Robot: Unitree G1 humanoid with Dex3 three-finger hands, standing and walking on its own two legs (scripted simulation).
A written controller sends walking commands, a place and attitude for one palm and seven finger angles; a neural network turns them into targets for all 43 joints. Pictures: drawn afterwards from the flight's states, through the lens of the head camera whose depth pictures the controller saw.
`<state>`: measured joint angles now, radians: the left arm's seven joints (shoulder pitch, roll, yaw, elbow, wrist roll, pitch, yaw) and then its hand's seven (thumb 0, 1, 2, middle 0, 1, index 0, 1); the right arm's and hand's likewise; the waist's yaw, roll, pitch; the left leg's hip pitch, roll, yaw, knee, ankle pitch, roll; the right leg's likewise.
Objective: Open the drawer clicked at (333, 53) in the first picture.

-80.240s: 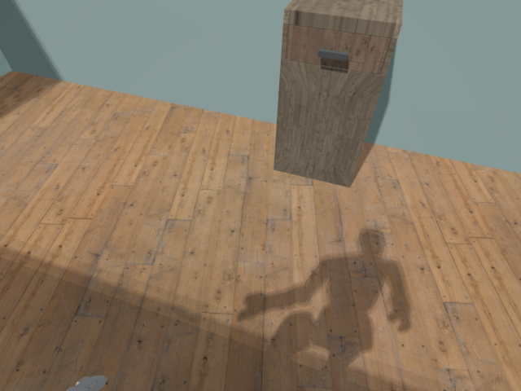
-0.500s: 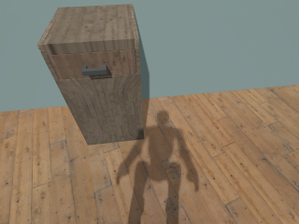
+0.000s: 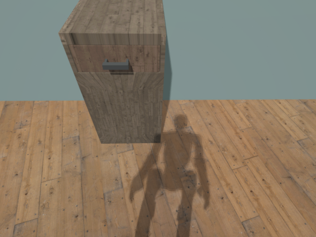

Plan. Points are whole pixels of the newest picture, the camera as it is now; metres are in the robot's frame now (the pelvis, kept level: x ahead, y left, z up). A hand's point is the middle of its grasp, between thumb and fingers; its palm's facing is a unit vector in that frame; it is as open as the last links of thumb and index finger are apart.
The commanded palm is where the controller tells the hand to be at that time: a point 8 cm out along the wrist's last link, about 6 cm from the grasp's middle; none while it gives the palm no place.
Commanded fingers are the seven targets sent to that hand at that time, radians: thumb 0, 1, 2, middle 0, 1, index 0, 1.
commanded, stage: take the last steps up to it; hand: left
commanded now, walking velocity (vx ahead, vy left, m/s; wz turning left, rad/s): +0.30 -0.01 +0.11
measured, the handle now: (116, 63) +0.81 +0.24 -0.04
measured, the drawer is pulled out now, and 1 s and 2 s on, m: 0.00 0.00 0.00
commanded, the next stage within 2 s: come to a stop and stand still in 0.68 s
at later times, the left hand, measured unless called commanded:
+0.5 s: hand out of the picture +0.14 +0.16 -0.17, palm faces +0.12 -0.97 -0.23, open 7.2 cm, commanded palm none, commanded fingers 0.00 0.90 0.90 -0.20 -0.30 -0.20 -0.30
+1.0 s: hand (139, 209) +0.23 +0.07 -0.18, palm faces +0.19 -0.97 -0.14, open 7.3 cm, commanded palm none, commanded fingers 0.00 0.90 0.90 -0.20 -0.30 -0.20 -0.30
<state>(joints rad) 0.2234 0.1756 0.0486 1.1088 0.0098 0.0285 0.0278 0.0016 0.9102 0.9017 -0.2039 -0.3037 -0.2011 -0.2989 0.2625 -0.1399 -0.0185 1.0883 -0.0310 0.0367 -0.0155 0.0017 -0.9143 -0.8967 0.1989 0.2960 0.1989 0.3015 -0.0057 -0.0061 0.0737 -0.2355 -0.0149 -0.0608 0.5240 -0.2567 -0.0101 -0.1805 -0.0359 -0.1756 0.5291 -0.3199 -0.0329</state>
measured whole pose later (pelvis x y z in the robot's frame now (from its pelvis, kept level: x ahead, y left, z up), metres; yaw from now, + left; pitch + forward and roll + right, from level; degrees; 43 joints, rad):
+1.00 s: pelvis +0.30 -0.06 +0.00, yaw +4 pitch -1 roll +0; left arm 0.36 0.07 0.02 1.13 0.00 -0.01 0.05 0.00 0.91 0.90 -0.21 -0.30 -0.20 -0.30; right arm 0.04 -0.15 -0.02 0.97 -0.02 -0.01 -0.02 0.00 -0.91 -0.90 0.20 0.30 0.20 0.30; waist 0.05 0.00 0.11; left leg -0.35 0.03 0.07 0.56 -0.15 0.02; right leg -0.12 0.03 -0.09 0.62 -0.43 -0.03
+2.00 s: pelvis +0.29 -0.07 +0.01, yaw +3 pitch -1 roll +0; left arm 0.25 0.17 0.02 1.14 0.01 0.02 0.03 0.00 0.91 0.90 -0.20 -0.30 -0.20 -0.30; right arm 0.26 -0.15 0.00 1.10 -0.02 0.00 -0.03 0.00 -0.92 -0.90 0.20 0.30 0.20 0.30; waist 0.01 -0.02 0.05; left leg -0.11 0.02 0.03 0.40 -0.27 -0.01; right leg -0.18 -0.03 0.01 0.41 -0.22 0.03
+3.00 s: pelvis +0.28 -0.05 +0.00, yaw +2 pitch -1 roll +0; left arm 0.40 0.14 0.04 1.07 0.03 0.01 0.02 0.00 0.91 0.90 -0.20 -0.30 -0.20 -0.30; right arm 0.43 -0.15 -0.01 1.06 -0.03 -0.01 -0.01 0.00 -0.91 -0.90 0.20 0.30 0.20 0.30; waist 0.01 -0.02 -0.01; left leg -0.20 -0.01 0.06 0.56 -0.35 0.03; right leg -0.30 -0.05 -0.01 0.63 -0.36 -0.04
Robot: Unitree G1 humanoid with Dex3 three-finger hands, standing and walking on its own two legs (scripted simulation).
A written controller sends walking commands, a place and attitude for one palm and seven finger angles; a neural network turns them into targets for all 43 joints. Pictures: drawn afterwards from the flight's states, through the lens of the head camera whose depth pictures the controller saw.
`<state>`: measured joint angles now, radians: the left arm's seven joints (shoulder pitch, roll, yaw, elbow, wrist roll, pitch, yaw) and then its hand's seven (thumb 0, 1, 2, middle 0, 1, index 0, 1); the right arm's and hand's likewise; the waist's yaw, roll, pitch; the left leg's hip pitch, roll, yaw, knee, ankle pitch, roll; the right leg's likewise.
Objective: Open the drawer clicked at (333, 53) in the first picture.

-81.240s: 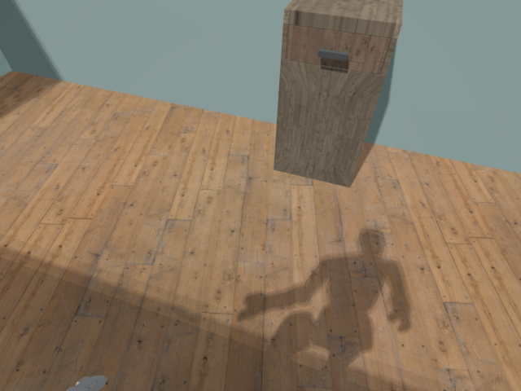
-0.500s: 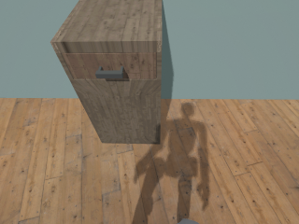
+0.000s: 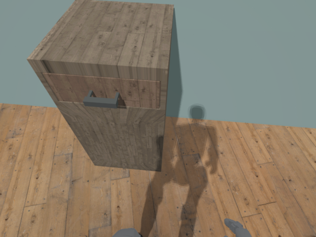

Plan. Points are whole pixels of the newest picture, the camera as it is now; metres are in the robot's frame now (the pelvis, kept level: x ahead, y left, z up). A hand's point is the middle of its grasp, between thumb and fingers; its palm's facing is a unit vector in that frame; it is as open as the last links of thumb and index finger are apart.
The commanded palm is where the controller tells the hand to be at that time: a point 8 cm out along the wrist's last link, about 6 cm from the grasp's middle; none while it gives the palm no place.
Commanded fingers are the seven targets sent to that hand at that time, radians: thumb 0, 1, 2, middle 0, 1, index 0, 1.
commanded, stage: come to a stop and stand still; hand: left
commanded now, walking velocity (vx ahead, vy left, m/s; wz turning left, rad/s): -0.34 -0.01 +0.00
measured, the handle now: (102, 98) +0.53 +0.26 -0.04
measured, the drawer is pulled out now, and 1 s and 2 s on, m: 0.00 0.00 0.00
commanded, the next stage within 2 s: look again from close up in 0.94 s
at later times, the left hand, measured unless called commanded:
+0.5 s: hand out of the picture +0.07 +0.17 -0.15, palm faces +0.04 -0.96 -0.28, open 7.3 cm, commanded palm none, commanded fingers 0.00 0.90 0.90 -0.20 -0.30 -0.20 -0.30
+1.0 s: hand out of the picture -0.01 +0.17 -0.17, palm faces +0.04 -0.98 -0.19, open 7.3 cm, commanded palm none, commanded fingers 0.00 0.90 0.90 -0.20 -0.30 -0.20 -0.30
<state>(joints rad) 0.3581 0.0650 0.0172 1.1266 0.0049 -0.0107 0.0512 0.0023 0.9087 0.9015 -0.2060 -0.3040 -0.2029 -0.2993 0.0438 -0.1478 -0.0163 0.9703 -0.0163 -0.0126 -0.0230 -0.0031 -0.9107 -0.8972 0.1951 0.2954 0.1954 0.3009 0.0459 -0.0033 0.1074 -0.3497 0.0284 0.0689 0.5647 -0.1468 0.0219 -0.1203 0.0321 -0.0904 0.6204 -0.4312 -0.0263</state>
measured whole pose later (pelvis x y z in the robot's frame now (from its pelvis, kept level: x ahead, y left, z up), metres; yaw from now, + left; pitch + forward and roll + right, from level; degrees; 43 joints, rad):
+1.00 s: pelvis -0.01 -0.01 +0.01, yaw +0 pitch -1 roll +0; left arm 0.25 0.17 0.02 1.14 0.01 0.02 0.03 0.00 0.91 0.90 -0.20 -0.30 -0.20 -0.30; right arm 0.26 -0.15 0.00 1.10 -0.02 0.00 -0.03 0.00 -0.92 -0.90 0.20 0.30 0.20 0.30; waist 0.01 -0.02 0.05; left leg -0.11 0.02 0.03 0.40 -0.27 -0.01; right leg -0.18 -0.03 0.01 0.41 -0.22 0.03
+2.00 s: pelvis -0.02 +0.01 +0.00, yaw -1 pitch -1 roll +0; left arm 0.40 0.14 0.04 1.07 0.03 0.01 0.02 0.00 0.91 0.90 -0.20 -0.30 -0.20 -0.30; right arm 0.43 -0.15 -0.01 1.06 -0.03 -0.01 -0.01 0.00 -0.91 -0.90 0.20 0.30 0.20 0.30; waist 0.01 -0.02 -0.01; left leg -0.20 -0.01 0.06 0.56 -0.35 0.03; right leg -0.30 -0.05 -0.01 0.63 -0.36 -0.04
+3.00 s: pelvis +0.02 +0.03 +0.01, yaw -1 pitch -1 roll +0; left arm 0.31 0.14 0.01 1.08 0.01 0.00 0.03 0.01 0.94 0.90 -0.20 -0.30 -0.20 -0.30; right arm 0.34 -0.10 0.01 1.14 -0.02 0.01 -0.02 0.00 -0.91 -0.90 0.20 0.30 0.20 0.30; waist -0.01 0.00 0.01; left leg -0.23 0.06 0.10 0.43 -0.18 -0.01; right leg -0.19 0.04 -0.10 0.43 -0.22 -0.08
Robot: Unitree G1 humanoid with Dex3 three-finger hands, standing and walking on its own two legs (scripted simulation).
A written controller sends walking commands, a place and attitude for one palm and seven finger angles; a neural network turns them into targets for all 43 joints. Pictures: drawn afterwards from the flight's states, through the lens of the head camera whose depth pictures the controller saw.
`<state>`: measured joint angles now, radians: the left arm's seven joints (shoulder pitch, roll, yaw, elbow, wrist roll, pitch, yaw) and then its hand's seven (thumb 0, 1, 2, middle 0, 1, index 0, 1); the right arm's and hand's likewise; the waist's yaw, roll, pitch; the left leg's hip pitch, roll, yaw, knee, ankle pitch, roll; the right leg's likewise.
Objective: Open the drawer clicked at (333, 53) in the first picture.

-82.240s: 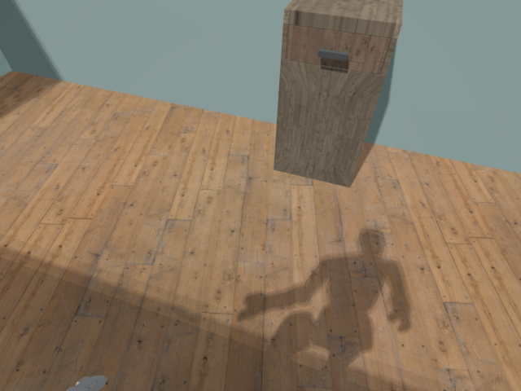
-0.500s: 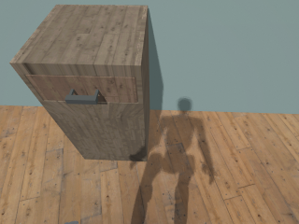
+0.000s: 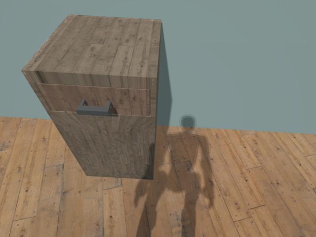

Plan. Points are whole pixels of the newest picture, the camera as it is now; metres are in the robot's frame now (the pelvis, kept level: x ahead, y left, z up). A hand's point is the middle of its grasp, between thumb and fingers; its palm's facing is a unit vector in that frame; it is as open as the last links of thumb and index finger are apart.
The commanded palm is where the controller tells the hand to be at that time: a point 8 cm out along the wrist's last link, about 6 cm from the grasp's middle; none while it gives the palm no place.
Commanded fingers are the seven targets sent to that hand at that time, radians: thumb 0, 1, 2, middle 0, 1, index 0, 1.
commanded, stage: look again from close up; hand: left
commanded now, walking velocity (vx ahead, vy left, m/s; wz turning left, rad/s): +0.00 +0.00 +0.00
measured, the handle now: (94, 106) +0.54 +0.27 -0.05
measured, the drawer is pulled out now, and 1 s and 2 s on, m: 0.00 0.00 0.00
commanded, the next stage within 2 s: shuffle to correct the standing spot in 0.50 s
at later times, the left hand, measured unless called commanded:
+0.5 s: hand out of the picture -0.01 +0.18 -0.18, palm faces +0.03 -0.98 -0.20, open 7.3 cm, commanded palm none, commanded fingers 0.00 0.90 0.90 -0.20 -0.30 -0.20 -0.30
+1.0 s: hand out of the picture -0.04 +0.18 -0.19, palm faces +0.06 -0.98 -0.17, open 7.3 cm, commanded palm none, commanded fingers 0.00 0.90 0.90 -0.20 -0.30 -0.20 -0.30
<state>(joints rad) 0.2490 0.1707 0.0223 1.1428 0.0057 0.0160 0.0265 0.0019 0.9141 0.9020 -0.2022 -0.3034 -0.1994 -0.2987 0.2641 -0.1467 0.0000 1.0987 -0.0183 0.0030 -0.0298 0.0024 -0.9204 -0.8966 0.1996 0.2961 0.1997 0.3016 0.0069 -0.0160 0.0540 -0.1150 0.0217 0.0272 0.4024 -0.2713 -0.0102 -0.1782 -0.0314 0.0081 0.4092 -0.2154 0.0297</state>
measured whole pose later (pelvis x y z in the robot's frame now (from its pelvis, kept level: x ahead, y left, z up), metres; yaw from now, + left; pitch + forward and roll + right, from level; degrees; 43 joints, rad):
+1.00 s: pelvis -0.01 +0.02 -0.01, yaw -1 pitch -1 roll +0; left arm 0.40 0.14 0.04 1.07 0.03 0.01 0.02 0.00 0.91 0.90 -0.20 -0.30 -0.20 -0.30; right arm 0.43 -0.15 -0.01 1.06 -0.03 -0.01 -0.01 0.00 -0.91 -0.90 0.20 0.30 0.20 0.30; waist 0.01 -0.02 -0.01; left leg -0.20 -0.01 0.06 0.56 -0.35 0.03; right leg -0.30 -0.05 -0.01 0.63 -0.36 -0.04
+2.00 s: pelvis +0.03 +0.04 +0.00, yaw -1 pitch -1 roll +0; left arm 0.31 0.14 0.01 1.08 0.01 0.00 0.03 0.01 0.94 0.90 -0.20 -0.30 -0.20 -0.30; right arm 0.34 -0.10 0.01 1.14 -0.02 0.01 -0.02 0.00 -0.91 -0.90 0.20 0.30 0.20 0.30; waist -0.01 0.00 0.01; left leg -0.23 0.06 0.10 0.43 -0.18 -0.01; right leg -0.19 0.04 -0.10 0.43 -0.22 -0.08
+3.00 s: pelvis +0.02 +0.10 -0.02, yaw +0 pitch +1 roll +1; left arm 0.41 0.28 -0.11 0.11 0.38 0.08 0.29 0.02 0.86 0.87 -0.21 -0.35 -0.20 -0.34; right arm 0.32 -0.26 0.00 0.79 0.02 -0.24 -0.06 0.02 -0.93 -0.90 0.20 0.30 0.20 0.30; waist -0.03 0.04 -0.05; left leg -0.37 -0.08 0.10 0.60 -0.26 0.08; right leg -0.39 -0.03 -0.01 0.69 -0.33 -0.03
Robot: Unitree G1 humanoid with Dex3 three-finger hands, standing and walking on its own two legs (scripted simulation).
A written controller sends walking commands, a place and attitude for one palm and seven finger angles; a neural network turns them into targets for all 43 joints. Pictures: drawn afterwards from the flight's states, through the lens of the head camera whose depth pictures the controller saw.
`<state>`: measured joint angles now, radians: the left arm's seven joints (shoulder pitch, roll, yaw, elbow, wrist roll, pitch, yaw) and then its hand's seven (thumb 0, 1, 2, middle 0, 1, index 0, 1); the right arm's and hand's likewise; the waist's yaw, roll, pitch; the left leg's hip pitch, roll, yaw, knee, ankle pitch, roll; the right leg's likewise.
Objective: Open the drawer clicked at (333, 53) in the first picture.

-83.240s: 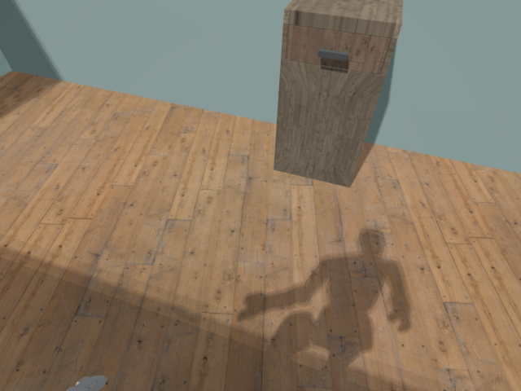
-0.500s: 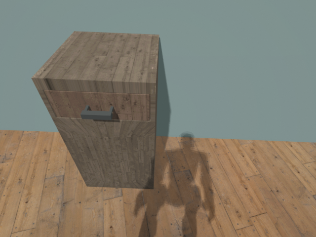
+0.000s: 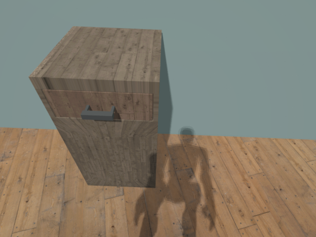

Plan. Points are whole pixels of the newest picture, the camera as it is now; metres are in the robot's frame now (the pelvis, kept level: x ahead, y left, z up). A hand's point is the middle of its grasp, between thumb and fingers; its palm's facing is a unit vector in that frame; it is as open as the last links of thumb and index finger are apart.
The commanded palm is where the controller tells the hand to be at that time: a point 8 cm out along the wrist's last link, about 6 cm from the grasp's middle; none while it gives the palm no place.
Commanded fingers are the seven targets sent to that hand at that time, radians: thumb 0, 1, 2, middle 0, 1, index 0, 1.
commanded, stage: shuffle to correct the standing spot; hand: left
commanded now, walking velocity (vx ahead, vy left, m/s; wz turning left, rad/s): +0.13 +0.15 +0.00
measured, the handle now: (99, 111) +0.54 +0.26 -0.04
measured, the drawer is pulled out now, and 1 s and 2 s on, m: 0.00 0.00 0.00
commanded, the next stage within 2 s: come to a stop and stand still in 0.02 s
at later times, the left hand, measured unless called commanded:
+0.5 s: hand out of the picture +0.05 +0.22 -0.17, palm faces +0.04 -0.98 -0.18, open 7.3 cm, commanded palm none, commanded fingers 0.00 0.90 0.90 -0.20 -0.30 -0.20 -0.30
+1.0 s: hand out of the picture +0.04 +0.18 -0.16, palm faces +0.04 -0.98 -0.18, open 7.3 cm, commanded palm none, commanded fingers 0.00 0.90 0.90 -0.20 -0.30 -0.20 -0.30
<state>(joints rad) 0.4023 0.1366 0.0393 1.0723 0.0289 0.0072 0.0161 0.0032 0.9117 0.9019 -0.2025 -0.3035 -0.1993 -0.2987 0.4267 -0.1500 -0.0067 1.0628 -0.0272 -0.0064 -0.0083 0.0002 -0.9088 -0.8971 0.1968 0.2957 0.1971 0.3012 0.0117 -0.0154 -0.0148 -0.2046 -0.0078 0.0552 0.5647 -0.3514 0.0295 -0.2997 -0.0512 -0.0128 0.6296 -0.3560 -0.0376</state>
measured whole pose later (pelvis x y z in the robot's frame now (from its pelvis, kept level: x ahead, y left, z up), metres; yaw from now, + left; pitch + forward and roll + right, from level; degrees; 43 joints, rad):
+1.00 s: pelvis +0.04 +0.02 +0.01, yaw +0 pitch -1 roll +0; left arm 0.31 0.14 0.01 1.08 0.01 0.00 0.03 0.01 0.94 0.90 -0.20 -0.30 -0.20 -0.30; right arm 0.34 -0.10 0.01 1.14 -0.02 0.01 -0.02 0.00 -0.91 -0.90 0.20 0.30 0.20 0.30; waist -0.01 0.00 0.01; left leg -0.23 0.06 0.10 0.43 -0.18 -0.01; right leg -0.19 0.04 -0.10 0.43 -0.22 -0.08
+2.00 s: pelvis +0.03 +0.09 -0.01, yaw +1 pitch +1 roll +1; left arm 0.41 0.28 -0.11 0.11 0.38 0.08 0.29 0.02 0.86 0.87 -0.21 -0.35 -0.20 -0.34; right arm 0.32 -0.26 0.00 0.79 0.02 -0.24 -0.06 0.02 -0.93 -0.90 0.20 0.30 0.20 0.30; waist -0.03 0.04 -0.05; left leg -0.37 -0.08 0.10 0.60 -0.26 0.08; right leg -0.39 -0.03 -0.01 0.69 -0.33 -0.03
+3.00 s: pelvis +0.09 +0.05 +0.00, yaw +0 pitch +6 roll +1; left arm 0.16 0.40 -0.07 0.02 0.94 0.09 0.26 0.00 -0.29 0.39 -0.31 -1.08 -0.30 -1.07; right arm 0.12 -0.27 -0.04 0.60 -0.01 0.13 0.00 0.01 -0.91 -0.90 0.20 0.30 0.20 0.30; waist 0.05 0.05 -0.08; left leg -0.37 -0.03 0.07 0.60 -0.34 0.04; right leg -0.37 0.05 0.01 0.64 -0.37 -0.06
